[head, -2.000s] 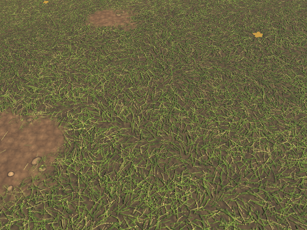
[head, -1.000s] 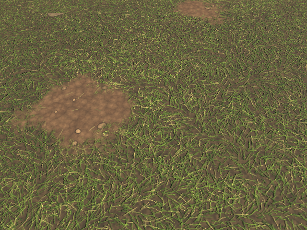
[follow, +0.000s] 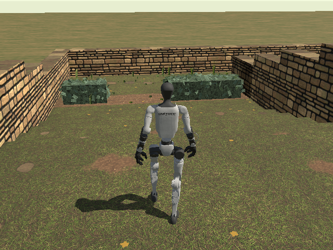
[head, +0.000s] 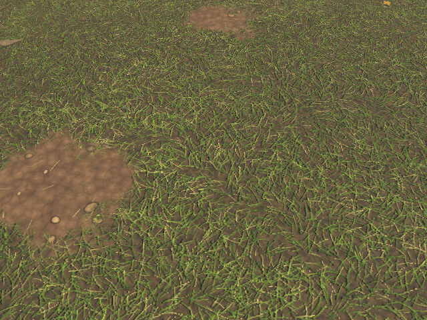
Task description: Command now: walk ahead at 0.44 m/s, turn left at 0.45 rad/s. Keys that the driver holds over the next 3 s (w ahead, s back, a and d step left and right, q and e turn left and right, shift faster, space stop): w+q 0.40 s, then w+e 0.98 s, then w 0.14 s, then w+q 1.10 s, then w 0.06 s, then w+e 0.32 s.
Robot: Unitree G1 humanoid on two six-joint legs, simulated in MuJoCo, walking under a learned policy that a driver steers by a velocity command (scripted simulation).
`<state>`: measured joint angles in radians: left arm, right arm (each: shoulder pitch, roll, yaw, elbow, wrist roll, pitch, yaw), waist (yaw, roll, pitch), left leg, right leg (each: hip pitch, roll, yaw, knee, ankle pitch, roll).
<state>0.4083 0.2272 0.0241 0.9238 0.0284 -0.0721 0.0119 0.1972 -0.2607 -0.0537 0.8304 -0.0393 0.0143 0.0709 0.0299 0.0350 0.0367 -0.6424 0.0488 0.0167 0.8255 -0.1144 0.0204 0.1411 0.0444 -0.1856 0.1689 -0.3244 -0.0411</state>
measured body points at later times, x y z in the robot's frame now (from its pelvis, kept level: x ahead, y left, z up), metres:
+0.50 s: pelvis +0.27 +0.07 +0.01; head +0.30 +0.09 +0.46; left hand +0.37 +0.35 -0.11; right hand +0.35 -0.20 -0.11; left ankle +0.19 +0.10 -0.73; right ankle +0.47 -0.06 -0.67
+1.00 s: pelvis +0.57 +0.09 +0.01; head +0.60 +0.08 +0.46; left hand +0.54 +0.36 -0.12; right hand +0.76 -0.14 -0.10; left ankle +0.67 +0.28 -0.67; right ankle +0.55 +0.03 -0.73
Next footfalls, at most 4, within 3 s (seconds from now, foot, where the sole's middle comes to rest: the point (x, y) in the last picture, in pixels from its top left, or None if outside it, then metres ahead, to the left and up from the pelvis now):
0.12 left None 0.23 0.10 -0.77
0.70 right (221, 286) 0.59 0.04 -0.77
1.22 left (170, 211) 0.86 0.23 -0.77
1.72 right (244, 173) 1.04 -0.04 -0.77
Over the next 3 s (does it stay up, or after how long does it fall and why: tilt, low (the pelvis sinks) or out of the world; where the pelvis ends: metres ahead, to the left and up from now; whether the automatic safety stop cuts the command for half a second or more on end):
stays up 1.54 0.13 -0.01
